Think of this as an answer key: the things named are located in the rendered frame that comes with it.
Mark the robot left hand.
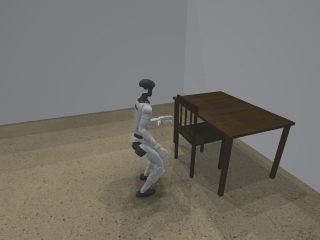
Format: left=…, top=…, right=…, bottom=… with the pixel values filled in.
left=157, top=116, right=172, bottom=126

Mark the chair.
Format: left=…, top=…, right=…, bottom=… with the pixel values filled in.
left=174, top=94, right=227, bottom=178

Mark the right robot thigh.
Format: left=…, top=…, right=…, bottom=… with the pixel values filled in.
left=134, top=143, right=164, bottom=171

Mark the robot left shin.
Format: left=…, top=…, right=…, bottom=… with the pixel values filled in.
left=144, top=160, right=155, bottom=176

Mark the robot right upper arm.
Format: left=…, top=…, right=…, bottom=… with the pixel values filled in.
left=138, top=104, right=152, bottom=135

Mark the table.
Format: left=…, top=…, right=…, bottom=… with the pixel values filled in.
left=173, top=91, right=295, bottom=197

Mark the robot right hand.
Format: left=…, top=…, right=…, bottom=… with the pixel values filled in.
left=158, top=148, right=173, bottom=163

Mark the left robot forearm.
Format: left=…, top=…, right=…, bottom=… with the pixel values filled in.
left=149, top=118, right=158, bottom=125

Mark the right robot forearm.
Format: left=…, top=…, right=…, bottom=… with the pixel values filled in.
left=140, top=129, right=162, bottom=152

